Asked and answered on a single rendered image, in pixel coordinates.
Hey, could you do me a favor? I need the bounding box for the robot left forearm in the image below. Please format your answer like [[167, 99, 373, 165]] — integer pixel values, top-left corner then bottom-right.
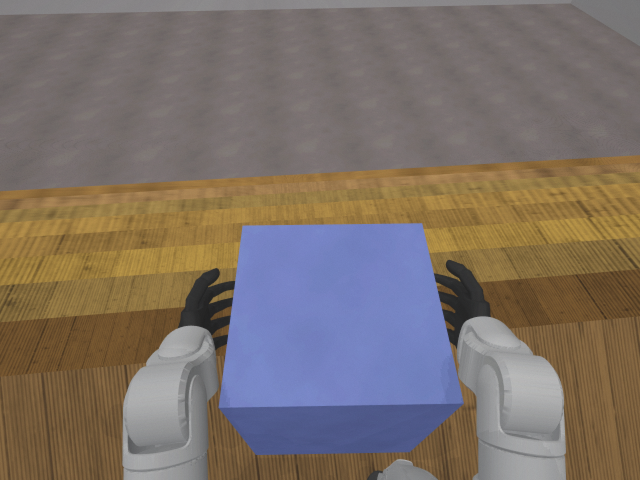
[[122, 326, 219, 480]]

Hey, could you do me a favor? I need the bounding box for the robot left hand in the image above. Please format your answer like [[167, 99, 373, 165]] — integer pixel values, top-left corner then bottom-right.
[[178, 268, 235, 351]]

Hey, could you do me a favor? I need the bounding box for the robot right hand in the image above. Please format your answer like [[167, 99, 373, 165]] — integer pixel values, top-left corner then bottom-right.
[[434, 260, 491, 349]]

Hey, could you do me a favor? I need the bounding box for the right robot shin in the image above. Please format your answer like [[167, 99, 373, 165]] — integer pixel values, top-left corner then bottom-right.
[[386, 459, 413, 470]]

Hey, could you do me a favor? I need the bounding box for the robot right forearm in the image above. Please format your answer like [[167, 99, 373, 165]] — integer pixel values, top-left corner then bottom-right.
[[457, 316, 566, 480]]

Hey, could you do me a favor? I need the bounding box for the carton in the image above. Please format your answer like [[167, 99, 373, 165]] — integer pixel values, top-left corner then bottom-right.
[[219, 223, 464, 455]]

